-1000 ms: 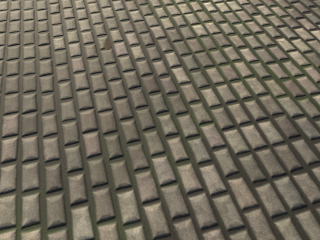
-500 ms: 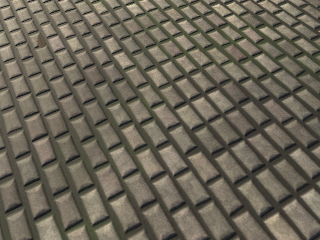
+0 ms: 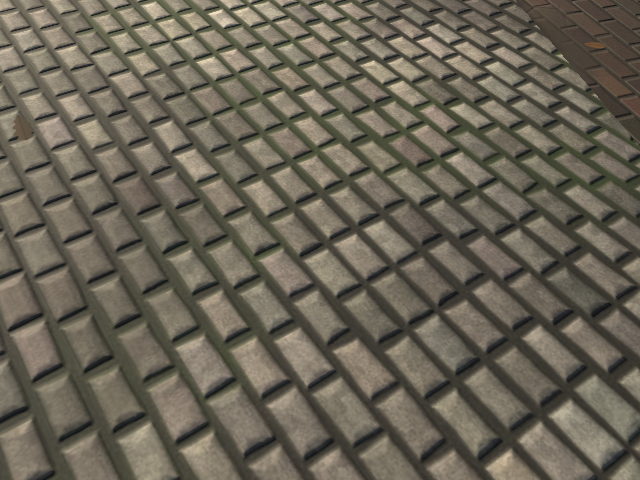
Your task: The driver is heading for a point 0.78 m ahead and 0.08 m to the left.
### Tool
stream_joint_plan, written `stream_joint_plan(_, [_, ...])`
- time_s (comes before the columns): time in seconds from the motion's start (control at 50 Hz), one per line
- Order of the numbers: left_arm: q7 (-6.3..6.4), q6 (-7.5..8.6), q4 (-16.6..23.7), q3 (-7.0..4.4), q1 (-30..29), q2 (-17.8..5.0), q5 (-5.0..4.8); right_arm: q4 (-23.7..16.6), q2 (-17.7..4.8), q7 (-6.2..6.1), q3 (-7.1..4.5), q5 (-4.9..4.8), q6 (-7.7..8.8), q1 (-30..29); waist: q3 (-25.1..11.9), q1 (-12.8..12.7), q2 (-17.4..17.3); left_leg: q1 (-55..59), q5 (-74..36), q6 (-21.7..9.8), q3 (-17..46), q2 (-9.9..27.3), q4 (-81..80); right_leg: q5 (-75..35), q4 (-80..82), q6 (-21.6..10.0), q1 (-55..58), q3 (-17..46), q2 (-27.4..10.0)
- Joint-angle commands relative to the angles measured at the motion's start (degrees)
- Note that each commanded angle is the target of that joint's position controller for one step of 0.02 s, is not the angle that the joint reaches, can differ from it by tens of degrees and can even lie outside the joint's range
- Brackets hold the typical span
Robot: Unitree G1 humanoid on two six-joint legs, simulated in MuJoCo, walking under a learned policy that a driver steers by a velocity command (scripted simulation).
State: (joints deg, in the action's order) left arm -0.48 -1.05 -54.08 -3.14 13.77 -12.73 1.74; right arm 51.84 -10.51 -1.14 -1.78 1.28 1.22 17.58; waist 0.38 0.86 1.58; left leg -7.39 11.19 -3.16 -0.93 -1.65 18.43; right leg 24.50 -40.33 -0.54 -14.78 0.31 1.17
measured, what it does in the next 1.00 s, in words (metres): walks ahead: right foot, then left foot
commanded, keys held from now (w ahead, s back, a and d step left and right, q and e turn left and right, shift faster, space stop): w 1.00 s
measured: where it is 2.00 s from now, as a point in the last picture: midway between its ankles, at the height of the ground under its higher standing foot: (310, 398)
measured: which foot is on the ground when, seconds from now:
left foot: down 0.00-0.16, up 0.18-0.58, down 0.60-1.00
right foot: up 0.00-0.14, down 0.16-0.60, up 0.62-1.00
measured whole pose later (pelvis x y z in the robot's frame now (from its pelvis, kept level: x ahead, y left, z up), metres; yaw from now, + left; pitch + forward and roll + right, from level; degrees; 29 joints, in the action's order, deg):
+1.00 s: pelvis +0.42 +0.02 +0.00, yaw +0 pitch +0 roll +1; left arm -2.3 1.9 -52.6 -2.4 5.4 -12.0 1.7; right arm 59.3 -9.8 0.3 -1.8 0.5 5.6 26.4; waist 2.5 2.5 2.3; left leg 1.6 12.2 -5.5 -5.3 -5.4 10.2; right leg 0.7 -44.8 -1.7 -37.4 -1.8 -6.4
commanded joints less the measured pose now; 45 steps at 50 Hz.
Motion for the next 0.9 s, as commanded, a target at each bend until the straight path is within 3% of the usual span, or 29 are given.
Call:
stream_joint_plan(0.02, [-0.3,2.31,4.6,-0.39,-6.2,-3.1,-0.2,0.4,-9.9,0.13,-2.99,0.13,0.72,6.0,4.1,2.6,-8.3,8.3,14.5,-10.6,19.0,15.8,-11.1,1.4,2.8,-0.9,-12.2,-1.5,-0.4])
stream_joint_plan(0.08, [-0.37,3.25,3.8,-0.24,-3.8,-2.3,-0.45,0.8,-9.9,0.59,-3.37,-0.11,1.0,3.9,3.6,0.5,-8.4,2.1,12.7,-10.3,16.2,14.6,-10.1,-1.0,10.4,-3.2,-2.9,-3.0,0.3])
stream_joint_plan(0.12, [-0.02,3.72,1.2,-0.28,3.0,-1.4,-0.37,0.5,-9.9,0.89,-3.62,-0.94,0.71,0.8,3.4,-3.4,-6.9,-7.9,13.9,-8.3,12.4,11.8,-5.8,-10.3,21.2,-4.7,11.7,-5.4,1.9])
stream_joint_plan(0.14, [0.46,4.05,-0.5,-0.8,7.4,-3.0,-0.22,0.0,-8.6,0.96,-3.33,-0.93,0.93,-0.4,2.2,-5.1,-4.6,-16.6,16.4,-6.6,10.2,9.8,-1.0,-9.6,21.8,-5.0,22.1,-2.9,0.4])
stream_joint_plan(0.16, [1.06,4.6,-1.6,-1.57,13.1,-6.8,0.32,-2.0,-5.3,1.13,-2.32,-0.75,1.31,-3.8,1.2,-8.0,3.1,-26.7,19.0,-4.0,4.9,5.4,10.8,2.1,27.8,-6.3,29.6,9.8,-9.4])
stream_joint_plan(0.18, [1.15,4.75,-2.0,-2.87,17.0,-12.6,-0.25,-4.4,-2.6,1.45,-1.49,-0.9,1.76,-6.5,3.0,-9.4,12.9,-37.8,19.4,-2.0,-3.2,-0.9,24.5,17.7,36.0,-10.9,30.6,29.5,-21.8])
stream_joint_plan(0.2, [1.07,4.45,-2.5,-2.67,14.6,-10.9,0.12,-4.7,-7.6,1.56,-2.61,0.38,1.8,-8.0,8.9,-7.5,6.7,-39.3,17.0,-2.6,0.4,3.1,32.4,17.6,36.3,-14.0,22.8,30.7,-24.1])
stream_joint_plan(0.22, [0.69,4.72,-0.9,-1.69,9.8,-7.8,-0.23,-3.5,-7.8,2.31,-2.9,0.14,1.95,-5.8,9.5,-4.1,3.5,-38.1,12.2,-2.6,2.2,4.6,35.5,14.6,36.3,-12.9,20.1,26.6,-20.5])
stream_joint_plan(0.26, [0.38,5.59,0.2,-0.98,6.5,-5.8,-0.55,-1.7,-7.4,3.29,-2.94,0.24,2.09,-3.0,8.0,-1.3,2.6,-35.3,6.0,-1.6,1.6,6.1,37.3,2.5,37.2,-10.6,18.3,18.0,-16.1])
stream_joint_plan(0.3, [0.33,6.44,-1.0,-0.56,8.7,-4.9,-0.71,-1.3,-6.3,3.77,-2.77,0.96,1.66,-3.6,6.4,-1.0,1.8,-35.0,1.8,-0.5,-0.1,6.2,39.6,-10.7,36.3,-10.1,18.3,11.8,-13.4])
stream_joint_plan(0.4, [0.34,7.1,-3.7,0.28,13.7,-4.2,-0.81,-5.5,-4.8,4.0,-1.99,0.81,1.21,-14.3,8.3,-2.4,2.9,-36.3,-4.7,1.9,-3.2,6.1,32.3,-32.5,34.8,-10.8,15.8,5.0,-11.5])
stream_joint_plan(0.46, [0.65,7.32,-4.4,0.37,14.8,-5.1,-0.76,-7.6,-4.0,4.14,-1.25,0.34,1.14,-19.2,8.6,-3.1,3.9,-30.6,-8.3,0.9,-4.4,4.8,22.9,-37.6,34.7,-10.2,14.6,2.9,-11.5])
stream_joint_plan(0.52, [1.07,7.3,-5.2,0.32,15.0,-6.2,-0.77,-8.5,-4.9,3.66,-1.35,0.3,1.21,-20.0,8.3,-2.5,3.8,-25.6,-6.9,-1.9,-5.5,3.1,17.0,-45.3,32.6,-9.7,18.0,2.1,-13.3])
stream_joint_plan(0.56, [1.4,7.17,-5.4,0.13,13.8,-7.4,-0.47,-6.9,-6.3,2.77,-2.08,0.23,1.5,-14.4,4.4,0.6,4.5,-17.5,-3.2,-4.0,-6.2,0.2,15.1,-61.9,24.2,-8.2,20.7,0.7,-13.5])
stream_joint_plan(0.58, [1.49,6.8,-5.5,-0.1,13.3,-8.1,-0.22,-4.8,-7.7,2.24,-2.81,0.2,1.85,-7.6,0.3,3.5,4.4,-10.3,-1.7,-5.0,-6.4,-1.6,13.5,-67.0,15.2,-7.4,21.1,0.0,-12.9])
stream_joint_plan(0.6, [1.45,6.44,-5.3,-0.15,12.5,-8.3,-0.43,-1.6,-9.0,1.65,-3.6,0.57,2.35,1.9,-4.9,7.6,2.9,2.1,-3.8,-6.1,-6.0,-1.3,10.0,-62.6,3.1,-6.5,16.4,-1.5,-10.9])
stream_joint_plan(0.62, [1.17,6.27,-3.9,0.59,13.9,-5.6,-0.83,0.0,-13.6,1.04,-4.77,2.06,2.78,10.6,-12.1,9.4,-2.9,16.7,5.1,-8.4,8.0,11.5,9.1,-40.4,-14.7,-5.9,4.2,-3.1,-7.7])
stream_joint_plan(0.64, [0.48,6.14,-3.5,1.59,21.3,1.1,-2.91,0.2,-17.7,1.6,-5.47,2.51,2.79,10.8,-18.4,4.6,-16.1,27.8,10.8,-15.8,38.2,26.7,0.4,5.2,-34.6,-4.0,-14.7,-1.8,3.6])
stream_joint_plan(0.66, [0.59,6.08,-3.3,0.06,15.8,-5.1,-1.62,-0.1,-15.2,2.09,-5.15,0.15,2.4,6.0,-13.8,4.2,-7.5,21.0,15.0,-14.3,39.9,23.8,-4.1,1.5,-38.3,-5.3,-18.5,5.1,0.8])
stream_joint_plan(0.68, [0.33,6.31,-1.5,-0.27,10.8,-5.7,-1.46,-1.0,-11.5,2.17,-4.02,-0.31,2.62,-0.2,-5.2,1.9,-5.3,12.1,13.4,-12.5,29.8,22.2,-4.9,-4.4,-36.2,-5.7,-19.8,4.0,-2.2])
stream_joint_plan(0.7, [0.17,6.57,-1.2,-0.02,8.6,-4.5,-1.25,-0.9,-8.4,2.41,-3.14,-0.16,3.2,-2.5,-1.4,0.9,-2.4,5.4,6.3,-11.2,23.5,19.7,-6.9,-7.7,-32.9,-5.8,-17.9,3.4,-4.2])
stream_joint_plan(0.74, [-0.48,5.28,-1.7,0.17,9.6,-2.4,0.23,0.4,-6.0,1.98,-2.21,-0.41,3.86,-2.7,0.4,-2.1,-3.7,-2.0,0.3,-9.2,15.5,15.8,-9.3,-9.1,-28.1,-5.0,-13.1,2.7,-6.4])
stream_joint_plan(0.8, [-1.27,3.84,-1.3,0.06,7.5,-1.5,0.49,2.6,-6.2,1.73,-1.97,-0.64,5.11,1.4,2.2,-2.9,-4.2,-3.5,-6.8,-9.2,10.3,14.0,-11.2,-10.9,-23.9,-3.6,-14.1,1.1,-7.1])
stream_joint_plan(0.9, [-1.79,3.23,2.8,0.04,-4.8,-2.2,0.26,4.3,-6.8,1.54,-1.63,-0.88,5.06,7.1,5.3,-0.7,-4.2,1.2,-11.9,-8.2,6.1,12.2,-13.5,-20.9,-13.5,-1.2,-24.3,-1.6,-8.3])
